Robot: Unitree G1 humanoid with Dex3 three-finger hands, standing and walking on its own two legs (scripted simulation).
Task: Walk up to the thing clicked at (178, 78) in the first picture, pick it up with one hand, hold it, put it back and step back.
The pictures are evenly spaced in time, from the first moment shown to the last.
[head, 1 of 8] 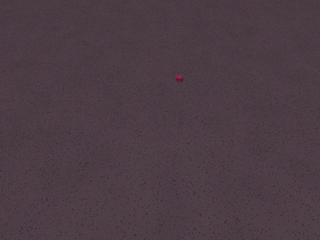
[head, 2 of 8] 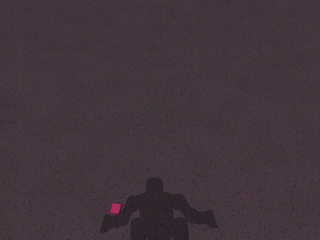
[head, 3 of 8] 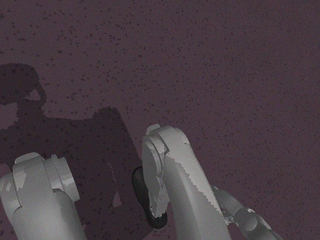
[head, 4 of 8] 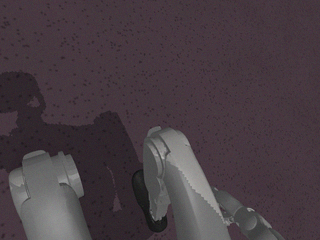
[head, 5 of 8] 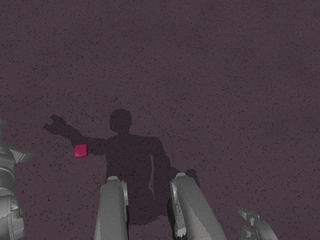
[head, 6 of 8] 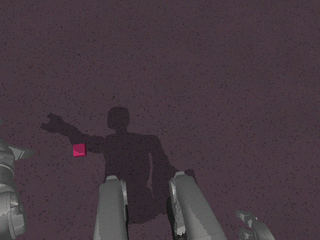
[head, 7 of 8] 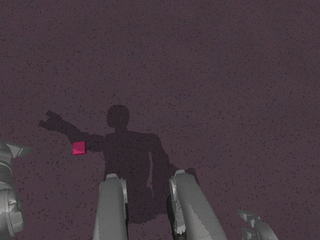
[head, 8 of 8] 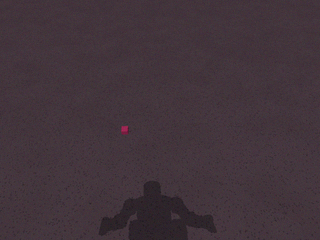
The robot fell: no
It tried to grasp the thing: yes
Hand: left
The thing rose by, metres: 0.00
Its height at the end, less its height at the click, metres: +0.00
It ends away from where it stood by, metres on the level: 0.01
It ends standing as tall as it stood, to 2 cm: yes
